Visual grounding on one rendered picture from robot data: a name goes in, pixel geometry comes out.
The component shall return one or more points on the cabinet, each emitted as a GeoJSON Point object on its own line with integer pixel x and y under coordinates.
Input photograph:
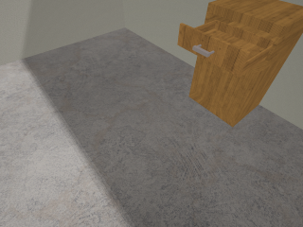
{"type": "Point", "coordinates": [229, 97]}

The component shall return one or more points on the drawer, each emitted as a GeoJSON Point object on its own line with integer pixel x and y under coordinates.
{"type": "Point", "coordinates": [236, 50]}

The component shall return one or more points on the handle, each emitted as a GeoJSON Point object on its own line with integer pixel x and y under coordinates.
{"type": "Point", "coordinates": [198, 49]}

